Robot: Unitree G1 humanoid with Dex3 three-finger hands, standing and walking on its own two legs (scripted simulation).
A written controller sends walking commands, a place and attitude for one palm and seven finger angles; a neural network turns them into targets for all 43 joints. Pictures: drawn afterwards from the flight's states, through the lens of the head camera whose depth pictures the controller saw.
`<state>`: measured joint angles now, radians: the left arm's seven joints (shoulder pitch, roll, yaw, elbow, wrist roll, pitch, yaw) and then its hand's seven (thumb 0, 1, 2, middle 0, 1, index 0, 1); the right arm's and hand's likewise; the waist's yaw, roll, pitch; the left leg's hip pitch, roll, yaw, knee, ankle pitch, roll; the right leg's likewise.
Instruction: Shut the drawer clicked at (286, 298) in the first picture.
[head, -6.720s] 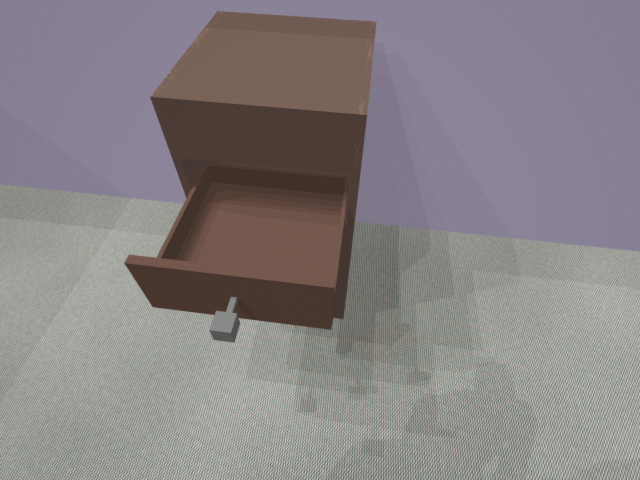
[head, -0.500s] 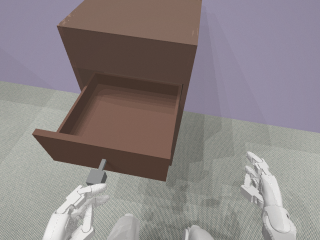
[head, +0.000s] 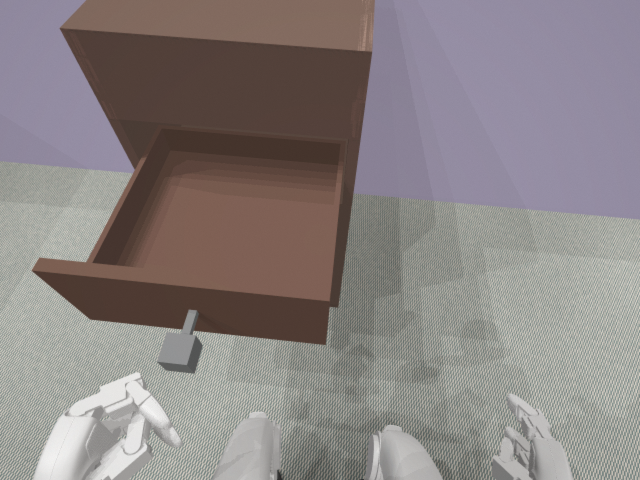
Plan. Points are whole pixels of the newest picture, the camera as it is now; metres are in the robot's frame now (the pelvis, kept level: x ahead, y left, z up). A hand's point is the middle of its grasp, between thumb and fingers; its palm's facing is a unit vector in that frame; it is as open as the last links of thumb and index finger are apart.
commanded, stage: raise the hand and make a fist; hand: left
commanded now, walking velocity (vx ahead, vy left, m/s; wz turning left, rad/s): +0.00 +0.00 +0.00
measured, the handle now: (185, 338) +0.31 +0.21 -0.06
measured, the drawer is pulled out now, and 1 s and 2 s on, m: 0.30 0.30 0.30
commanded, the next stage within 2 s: bring the fist close to the handle in 0.92 s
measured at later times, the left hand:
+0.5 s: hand (134, 475) +0.14 +0.19 +0.04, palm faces -0.03 -1.00 +0.02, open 3.2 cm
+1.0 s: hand (141, 473) +0.14 +0.18 +0.04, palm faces -0.04 -1.00 +0.00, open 3.3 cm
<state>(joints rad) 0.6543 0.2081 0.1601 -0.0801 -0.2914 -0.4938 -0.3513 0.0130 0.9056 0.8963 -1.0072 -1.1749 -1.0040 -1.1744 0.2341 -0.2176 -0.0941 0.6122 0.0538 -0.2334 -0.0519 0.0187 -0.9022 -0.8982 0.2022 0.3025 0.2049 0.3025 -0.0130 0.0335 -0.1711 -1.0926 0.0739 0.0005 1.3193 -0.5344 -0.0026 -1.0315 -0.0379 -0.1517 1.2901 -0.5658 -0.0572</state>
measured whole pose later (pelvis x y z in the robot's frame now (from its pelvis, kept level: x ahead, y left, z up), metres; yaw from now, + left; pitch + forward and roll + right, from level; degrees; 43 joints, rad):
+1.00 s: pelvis +0.00 +0.04 -0.02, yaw +0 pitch +20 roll -5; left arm 0.86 0.19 -0.02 -0.35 -0.15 -0.45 -0.19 0.01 0.91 0.90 -1.40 -1.60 -1.40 -1.60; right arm 0.18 -0.18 -0.05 0.41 0.03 -0.13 0.01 0.02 -0.90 -0.90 0.20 0.30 0.21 0.30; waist 0.02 0.02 -0.22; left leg -1.19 0.05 0.01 1.42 -0.58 0.06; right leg -1.11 -0.06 -0.13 1.35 -0.59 0.00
